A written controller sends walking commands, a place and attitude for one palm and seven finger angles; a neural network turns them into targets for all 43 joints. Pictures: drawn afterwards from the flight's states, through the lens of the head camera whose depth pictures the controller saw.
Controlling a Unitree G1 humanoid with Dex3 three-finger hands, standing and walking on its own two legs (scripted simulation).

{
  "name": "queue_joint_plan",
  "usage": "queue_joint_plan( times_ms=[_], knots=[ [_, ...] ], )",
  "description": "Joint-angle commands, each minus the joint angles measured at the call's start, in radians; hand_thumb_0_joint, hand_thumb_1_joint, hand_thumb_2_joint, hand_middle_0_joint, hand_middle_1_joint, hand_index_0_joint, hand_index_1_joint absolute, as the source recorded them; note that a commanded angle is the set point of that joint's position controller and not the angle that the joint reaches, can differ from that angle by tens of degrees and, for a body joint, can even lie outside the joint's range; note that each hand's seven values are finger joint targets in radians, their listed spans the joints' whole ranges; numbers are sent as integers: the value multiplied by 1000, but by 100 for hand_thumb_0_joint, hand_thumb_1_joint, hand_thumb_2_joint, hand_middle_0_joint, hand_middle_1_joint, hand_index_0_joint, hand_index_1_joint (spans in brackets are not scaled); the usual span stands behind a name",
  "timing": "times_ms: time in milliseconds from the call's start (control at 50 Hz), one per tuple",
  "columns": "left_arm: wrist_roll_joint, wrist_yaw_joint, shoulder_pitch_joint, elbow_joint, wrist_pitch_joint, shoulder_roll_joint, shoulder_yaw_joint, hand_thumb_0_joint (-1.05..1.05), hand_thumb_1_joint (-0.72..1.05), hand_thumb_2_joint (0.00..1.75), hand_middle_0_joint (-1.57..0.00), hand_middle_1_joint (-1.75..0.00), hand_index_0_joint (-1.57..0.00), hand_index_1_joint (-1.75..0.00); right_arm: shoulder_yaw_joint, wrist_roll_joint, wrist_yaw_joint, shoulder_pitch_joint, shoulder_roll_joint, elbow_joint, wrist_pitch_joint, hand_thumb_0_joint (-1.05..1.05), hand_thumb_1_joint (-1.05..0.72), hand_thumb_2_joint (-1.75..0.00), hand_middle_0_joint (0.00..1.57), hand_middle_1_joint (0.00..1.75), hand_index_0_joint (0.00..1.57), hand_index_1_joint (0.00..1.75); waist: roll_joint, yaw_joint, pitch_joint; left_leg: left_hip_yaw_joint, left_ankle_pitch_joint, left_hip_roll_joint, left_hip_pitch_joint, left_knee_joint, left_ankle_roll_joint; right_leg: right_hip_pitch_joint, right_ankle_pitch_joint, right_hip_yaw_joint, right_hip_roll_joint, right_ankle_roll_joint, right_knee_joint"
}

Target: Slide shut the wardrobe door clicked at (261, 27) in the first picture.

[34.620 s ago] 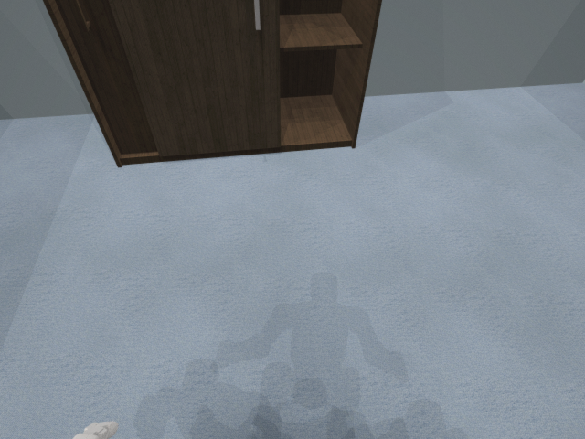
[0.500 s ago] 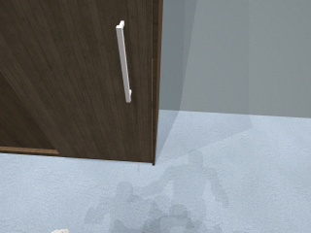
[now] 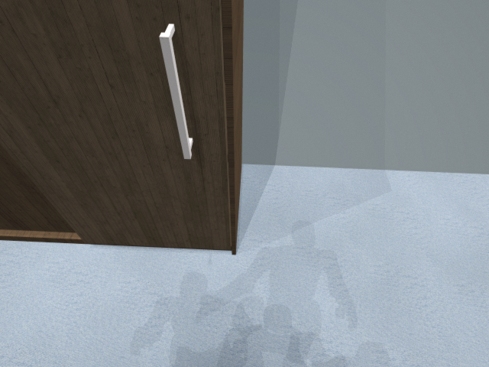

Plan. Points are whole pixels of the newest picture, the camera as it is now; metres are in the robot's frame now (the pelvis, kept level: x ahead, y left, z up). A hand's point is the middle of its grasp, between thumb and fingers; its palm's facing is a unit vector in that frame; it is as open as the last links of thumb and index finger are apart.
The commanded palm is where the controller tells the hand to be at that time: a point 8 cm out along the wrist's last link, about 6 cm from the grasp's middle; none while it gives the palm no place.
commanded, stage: look to check the result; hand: left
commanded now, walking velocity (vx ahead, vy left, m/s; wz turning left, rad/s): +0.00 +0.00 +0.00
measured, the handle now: (180, 101) +0.64 +0.18 +0.07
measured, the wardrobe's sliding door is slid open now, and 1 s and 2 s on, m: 0.00 0.00 0.00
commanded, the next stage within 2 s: stand and wait in 0.10 s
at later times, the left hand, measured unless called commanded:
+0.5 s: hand out of the picture +0.08 +0.22 -0.17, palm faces -0.03 -0.95 -0.30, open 7.4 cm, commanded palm none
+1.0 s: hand out of the picture +0.07 +0.22 -0.17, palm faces -0.03 -0.95 -0.30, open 7.4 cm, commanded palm none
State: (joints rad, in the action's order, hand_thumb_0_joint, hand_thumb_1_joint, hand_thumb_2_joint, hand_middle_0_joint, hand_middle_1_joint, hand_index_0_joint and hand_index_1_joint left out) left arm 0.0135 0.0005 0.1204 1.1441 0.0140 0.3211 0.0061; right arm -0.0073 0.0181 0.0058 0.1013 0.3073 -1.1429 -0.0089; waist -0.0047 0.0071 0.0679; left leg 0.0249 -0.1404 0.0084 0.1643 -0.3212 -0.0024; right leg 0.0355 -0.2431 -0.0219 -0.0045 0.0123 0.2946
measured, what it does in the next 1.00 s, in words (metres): stands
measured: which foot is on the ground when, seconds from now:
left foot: down 0.00-1.00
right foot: down 0.00-1.00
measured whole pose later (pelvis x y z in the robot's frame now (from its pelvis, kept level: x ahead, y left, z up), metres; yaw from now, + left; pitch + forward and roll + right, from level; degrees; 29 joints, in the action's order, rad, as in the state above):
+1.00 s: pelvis +0.01 -0.01 +0.00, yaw -1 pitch -1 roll +0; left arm 0.01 0.01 0.14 1.14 0.02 0.29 0.01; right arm 0.00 0.02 0.02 0.12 0.29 -1.15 -0.01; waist -0.01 0.01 0.06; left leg 0.04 -0.16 0.03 0.13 -0.32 -0.02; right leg 0.01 -0.25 -0.01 -0.03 0.03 0.28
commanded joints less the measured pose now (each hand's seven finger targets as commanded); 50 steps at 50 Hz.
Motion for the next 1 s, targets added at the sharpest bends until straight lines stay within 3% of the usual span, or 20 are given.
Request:
queue_joint_plan(
  times_ms=[0, 260, 300, 980],
  knots=[
    [-5, 17, -12, -58, 20, 183, 35, 0, 90, 90, -20, -30, -20, -30, 40, -2, 17, -35, 191, 54, 24, 0, -90, -90, 20, 30, 20, 30, 8, 3, -114, -97, 205, 122, -114, 9, 27, 57, 236, 84, 140, 25, -49],
    [-3, 24, 9, -62, 23, 165, 40, 0, 90, 90, -20, -30, -20, -30, 39, -3, 22, -26, 166, 54, 24, 0, -90, -90, 20, 30, 20, 30, -15, -1, -108, -79, 251, 122, -121, -2, 25, 43, 332, 76, 138, 20, -42],
    [-4, 25, 6, -64, 22, 159, 39, 0, 90, 90, -20, -30, -20, -30, 41, 0, 22, -24, 162, 54, 24, 0, -90, -90, 20, 30, 20, 30, 3, 2, -112, -77, 255, 120, -124, -6, 23, 37, 351, 79, 140, 21, -37],
    [-7, 25, 9, -55, 21, 159, 37, 0, 90, 90, -20, -30, -20, -30, 41, -2, 25, -9, 164, 45, 19, 0, -90, -90, 20, 30, 20, 30, -3, 4, -81, -70, 201, 125, -120, 9, 18, 49, 313, 90, 135, 21, -56]
  ],
)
